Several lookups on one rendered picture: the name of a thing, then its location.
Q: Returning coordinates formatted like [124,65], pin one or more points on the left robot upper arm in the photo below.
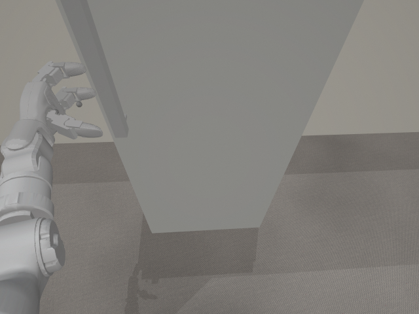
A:
[30,252]

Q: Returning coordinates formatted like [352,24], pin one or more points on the handle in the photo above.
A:
[84,29]

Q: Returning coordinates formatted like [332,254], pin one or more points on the left robot forearm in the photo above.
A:
[26,173]

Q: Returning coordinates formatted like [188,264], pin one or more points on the robot left hand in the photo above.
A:
[38,101]

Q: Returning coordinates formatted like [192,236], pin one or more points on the fridge door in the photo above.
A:
[217,95]

